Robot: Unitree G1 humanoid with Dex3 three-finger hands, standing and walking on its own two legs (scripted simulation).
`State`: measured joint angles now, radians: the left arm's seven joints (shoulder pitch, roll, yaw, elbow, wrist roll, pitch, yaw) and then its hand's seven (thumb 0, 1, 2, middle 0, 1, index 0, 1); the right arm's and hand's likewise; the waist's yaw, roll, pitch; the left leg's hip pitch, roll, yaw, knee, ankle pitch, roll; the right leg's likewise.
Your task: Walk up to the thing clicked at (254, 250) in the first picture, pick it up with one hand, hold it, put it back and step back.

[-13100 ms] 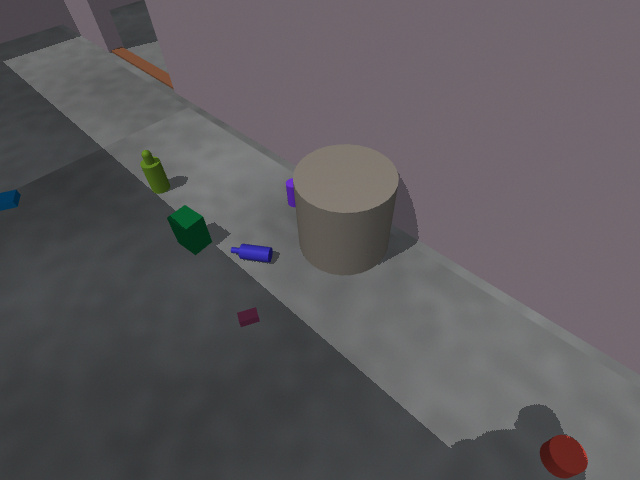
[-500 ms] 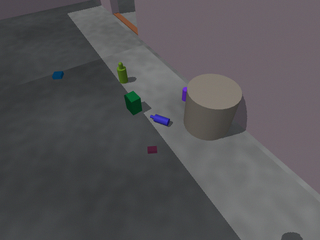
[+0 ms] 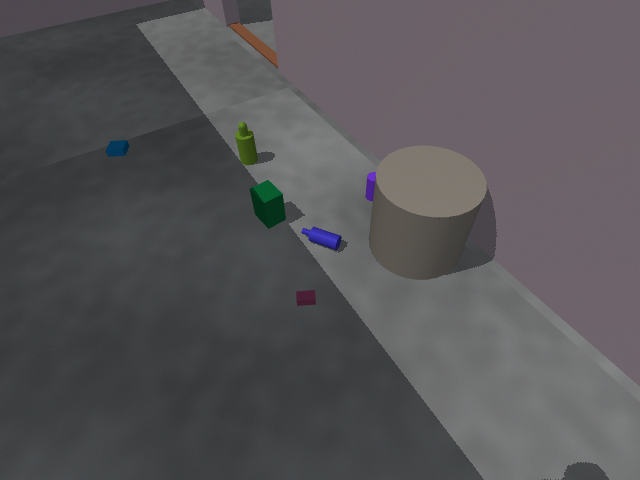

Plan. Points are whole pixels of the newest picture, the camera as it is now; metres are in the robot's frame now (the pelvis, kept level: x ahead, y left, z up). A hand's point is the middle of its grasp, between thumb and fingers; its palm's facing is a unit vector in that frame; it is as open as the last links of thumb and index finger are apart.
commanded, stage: stand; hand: left
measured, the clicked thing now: (320, 236) +1.12 +0.01 -0.75
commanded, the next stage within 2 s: walk up in 0.64 s
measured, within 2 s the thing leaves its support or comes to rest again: neither
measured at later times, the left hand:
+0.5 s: hand out of the picture +0.07 +0.25 -0.16, palm faces -0.03 -0.94 -0.35, open 7.3 cm
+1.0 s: hand out of the picture +0.17 +0.38 -0.15, palm faces -0.29 -0.82 -0.49, open 7.4 cm
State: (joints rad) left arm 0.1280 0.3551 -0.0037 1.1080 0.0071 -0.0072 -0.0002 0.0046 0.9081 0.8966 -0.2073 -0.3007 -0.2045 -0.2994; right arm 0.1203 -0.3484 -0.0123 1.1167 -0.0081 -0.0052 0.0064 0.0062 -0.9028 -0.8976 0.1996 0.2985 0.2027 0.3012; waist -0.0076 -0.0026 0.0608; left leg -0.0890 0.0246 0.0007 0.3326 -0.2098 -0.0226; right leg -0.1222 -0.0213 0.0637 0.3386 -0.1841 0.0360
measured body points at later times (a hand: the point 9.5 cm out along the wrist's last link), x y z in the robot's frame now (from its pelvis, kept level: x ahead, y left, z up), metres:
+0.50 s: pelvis +0.00 +0.00 +0.00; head +0.01 +0.00 +0.45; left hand +0.08 +0.30 -0.13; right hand +0.07 -0.30 -0.13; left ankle -0.02 +0.13 -0.75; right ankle +0.00 -0.14 -0.75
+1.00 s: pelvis +0.05 +0.09 -0.01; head +0.07 +0.08 +0.43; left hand +0.18 +0.42 -0.12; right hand +0.02 -0.25 -0.12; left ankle +0.05 +0.20 -0.75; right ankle +0.01 -0.08 -0.70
